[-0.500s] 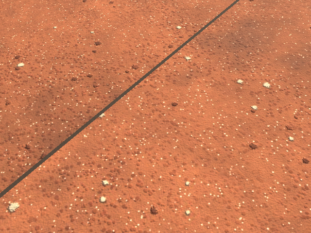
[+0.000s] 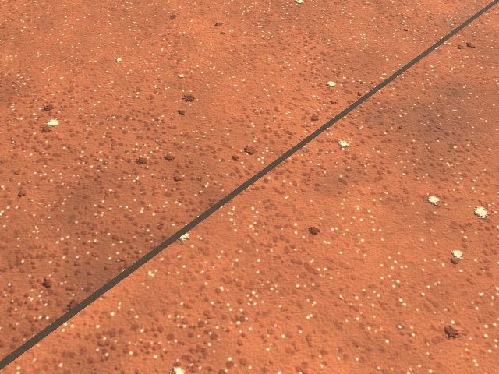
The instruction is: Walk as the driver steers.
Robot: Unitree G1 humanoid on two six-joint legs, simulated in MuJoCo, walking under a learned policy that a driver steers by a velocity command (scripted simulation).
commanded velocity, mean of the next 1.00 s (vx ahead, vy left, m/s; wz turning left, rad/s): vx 0.50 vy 0.00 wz -0.34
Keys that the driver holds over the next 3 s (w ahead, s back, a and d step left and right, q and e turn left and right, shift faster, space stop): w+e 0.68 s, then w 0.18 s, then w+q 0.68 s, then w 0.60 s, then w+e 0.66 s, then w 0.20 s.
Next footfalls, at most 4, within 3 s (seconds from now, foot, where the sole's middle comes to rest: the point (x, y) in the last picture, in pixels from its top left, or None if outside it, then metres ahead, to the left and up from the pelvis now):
0.46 right None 0.37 -0.12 -0.77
1.00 left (291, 290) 0.72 -0.08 -0.77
1.52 right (367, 230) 0.95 -0.32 -0.77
2.02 left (300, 167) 1.21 -0.12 -0.77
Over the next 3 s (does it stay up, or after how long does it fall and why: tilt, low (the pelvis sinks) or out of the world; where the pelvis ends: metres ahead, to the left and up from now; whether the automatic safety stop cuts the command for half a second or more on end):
stays up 1.56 -0.28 0.01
